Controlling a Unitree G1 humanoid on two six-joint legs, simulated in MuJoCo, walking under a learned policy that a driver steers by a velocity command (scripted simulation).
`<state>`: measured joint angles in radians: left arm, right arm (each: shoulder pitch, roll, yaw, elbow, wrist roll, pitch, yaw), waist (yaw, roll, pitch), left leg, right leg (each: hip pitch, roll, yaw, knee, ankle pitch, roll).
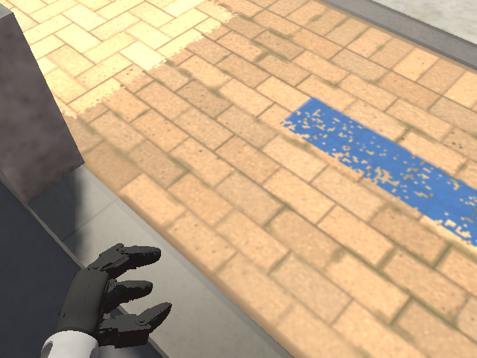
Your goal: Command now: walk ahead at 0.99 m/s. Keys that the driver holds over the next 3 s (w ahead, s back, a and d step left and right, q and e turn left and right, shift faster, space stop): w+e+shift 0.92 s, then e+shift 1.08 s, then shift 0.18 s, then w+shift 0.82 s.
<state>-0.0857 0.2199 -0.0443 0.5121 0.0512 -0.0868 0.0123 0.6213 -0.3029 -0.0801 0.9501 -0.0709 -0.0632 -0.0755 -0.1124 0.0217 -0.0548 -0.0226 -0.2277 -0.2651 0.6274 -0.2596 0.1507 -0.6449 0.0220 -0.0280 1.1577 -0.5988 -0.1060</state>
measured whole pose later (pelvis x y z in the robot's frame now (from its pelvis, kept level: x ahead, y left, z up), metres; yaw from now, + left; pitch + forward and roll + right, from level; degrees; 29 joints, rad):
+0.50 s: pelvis +0.54 -0.08 +0.12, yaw -23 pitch +4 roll +3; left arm 0.14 0.27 0.10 0.65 0.02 -0.03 -0.02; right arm 0.31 -0.26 -0.07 0.86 -0.04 -0.13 -0.04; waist -0.01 -0.01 -0.06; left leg -0.27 -0.03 0.22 0.70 -0.49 0.07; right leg -0.72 0.06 -0.04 1.71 -0.32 -0.14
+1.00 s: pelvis +1.00 -0.27 +0.14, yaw -49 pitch +2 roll -2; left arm 0.47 0.32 0.08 0.79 0.02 -0.04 -0.01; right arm 0.06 -0.26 0.02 0.54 -0.03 -0.08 0.01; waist 0.09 -0.03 0.00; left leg -0.64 0.12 -0.14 0.67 -0.09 -0.06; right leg -0.04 0.15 0.19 0.48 -0.45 -0.09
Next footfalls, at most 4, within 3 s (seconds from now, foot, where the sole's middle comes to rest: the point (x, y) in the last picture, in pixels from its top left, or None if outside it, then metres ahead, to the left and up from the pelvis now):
0.04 right None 0.01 -0.08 -0.75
0.28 left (237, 304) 0.54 -0.01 -0.62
0.70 right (312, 190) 0.86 -0.27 -0.62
1.04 left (297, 89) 1.30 -0.31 -0.62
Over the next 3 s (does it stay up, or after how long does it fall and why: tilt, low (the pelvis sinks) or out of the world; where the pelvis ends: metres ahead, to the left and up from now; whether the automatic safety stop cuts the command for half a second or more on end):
stays up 1.17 -0.85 0.15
